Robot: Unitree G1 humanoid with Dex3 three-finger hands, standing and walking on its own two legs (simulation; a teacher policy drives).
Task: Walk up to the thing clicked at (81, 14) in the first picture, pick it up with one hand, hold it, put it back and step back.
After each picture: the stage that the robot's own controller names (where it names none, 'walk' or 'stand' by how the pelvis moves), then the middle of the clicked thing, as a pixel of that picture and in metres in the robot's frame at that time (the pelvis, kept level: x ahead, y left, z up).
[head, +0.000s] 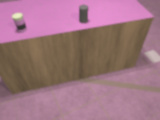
stand; (83, 14) +1.02 -0.01 -0.12
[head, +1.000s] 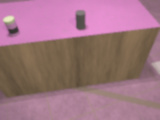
walk; (80, 20) +0.91 +0.05 -0.09
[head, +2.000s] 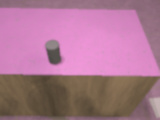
walk; (53, 52) +0.57 +0.20 -0.10
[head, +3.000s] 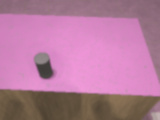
stand; (43, 66) +0.49 +0.19 -0.08
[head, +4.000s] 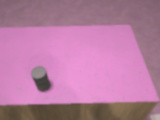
stand; (41, 79) +0.45 +0.21 -0.11
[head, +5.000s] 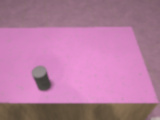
stand; (41, 78) +0.47 +0.21 -0.12
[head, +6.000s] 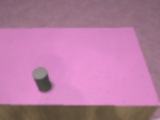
stand; (42, 80) +0.46 +0.21 -0.12
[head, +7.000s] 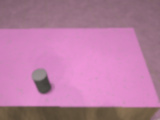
stand; (41, 81) +0.45 +0.21 -0.12
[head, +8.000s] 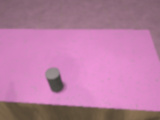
rise first; (54, 80) +0.46 +0.18 -0.11
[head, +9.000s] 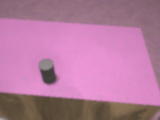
go down; (47, 71) +0.49 +0.18 -0.10
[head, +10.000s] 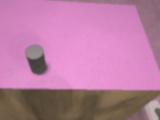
go down; (36, 60) +0.47 +0.17 -0.05
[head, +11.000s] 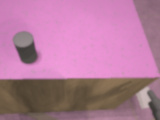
close in; (26, 48) +0.49 +0.17 -0.03
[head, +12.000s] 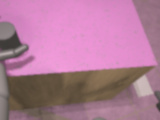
close; (8, 41) +0.50 +0.18 +0.00
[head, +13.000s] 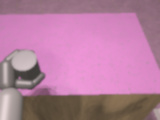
lift; (29, 70) +0.36 +0.17 +0.09
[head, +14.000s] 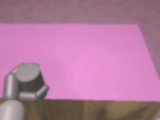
hold; (33, 83) +0.32 +0.17 +0.09
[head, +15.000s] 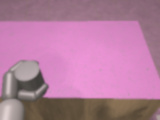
hold; (32, 81) +0.32 +0.17 +0.09
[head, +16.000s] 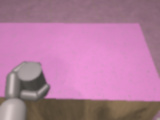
hold; (34, 81) +0.32 +0.17 +0.08
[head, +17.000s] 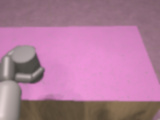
crouch; (29, 65) +0.36 +0.18 +0.13
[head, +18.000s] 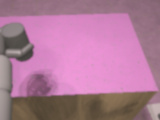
lower; (18, 43) +0.45 +0.19 +0.12
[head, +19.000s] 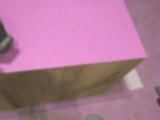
lower; out of the picture +0.51 +0.19 +0.02
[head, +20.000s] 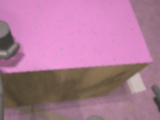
lower; (2, 40) +0.49 +0.18 +0.00
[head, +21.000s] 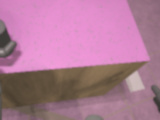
lower; out of the picture +0.50 +0.19 +0.01
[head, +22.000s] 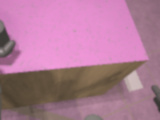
lower; out of the picture +0.50 +0.18 +0.01
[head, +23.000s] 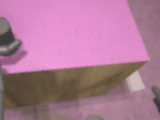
open; (2, 38) +0.50 +0.17 +0.01
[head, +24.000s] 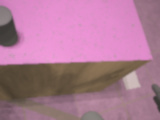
rise; (3, 28) +0.51 +0.17 +0.01
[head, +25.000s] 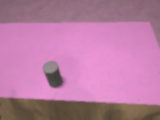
sink last; (53, 74) +0.46 +0.17 -0.07
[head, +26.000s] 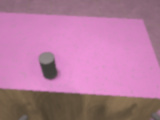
stand; (48, 66) +0.48 +0.17 -0.06
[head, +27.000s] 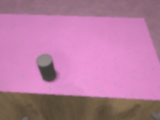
stand; (46, 68) +0.47 +0.18 -0.06
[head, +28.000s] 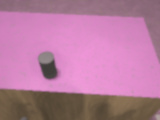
stand; (48, 65) +0.48 +0.17 -0.06
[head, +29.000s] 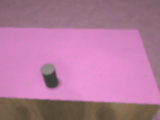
stand; (49, 76) +0.49 +0.18 -0.11
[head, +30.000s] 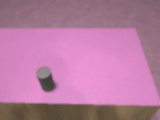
stand; (45, 79) +0.46 +0.20 -0.12
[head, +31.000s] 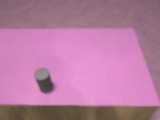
stand; (44, 80) +0.45 +0.20 -0.12
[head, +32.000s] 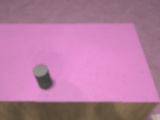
walk; (43, 77) +0.46 +0.20 -0.12
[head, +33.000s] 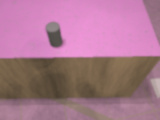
walk; (54, 35) +0.62 +0.16 -0.09
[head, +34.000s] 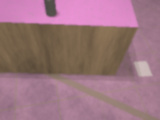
walk; (50, 5) +0.88 +0.19 -0.10
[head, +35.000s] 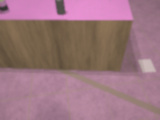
stand; (60, 6) +1.09 +0.22 -0.10
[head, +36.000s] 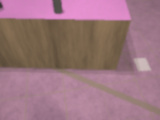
stand; (57, 4) +1.07 +0.19 -0.12
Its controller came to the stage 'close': yes
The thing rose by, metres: 0.22
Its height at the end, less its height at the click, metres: +0.00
